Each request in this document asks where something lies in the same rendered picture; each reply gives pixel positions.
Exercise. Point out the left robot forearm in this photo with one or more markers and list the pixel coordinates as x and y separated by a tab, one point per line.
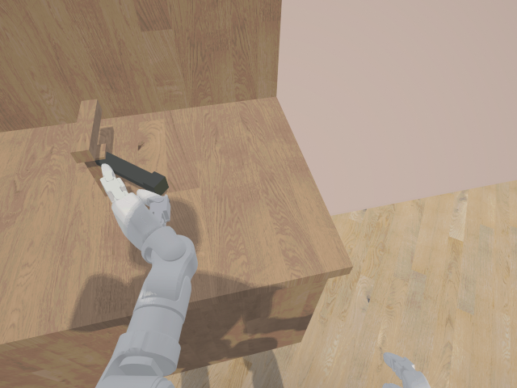
150	347

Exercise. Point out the right robot hand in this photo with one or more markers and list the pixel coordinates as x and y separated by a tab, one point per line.
405	370

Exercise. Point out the tap lever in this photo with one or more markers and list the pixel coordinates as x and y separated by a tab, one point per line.
153	182

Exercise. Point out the counter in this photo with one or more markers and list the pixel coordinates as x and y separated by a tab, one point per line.
185	88

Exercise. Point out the left robot hand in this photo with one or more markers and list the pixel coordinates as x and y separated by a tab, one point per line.
136	221

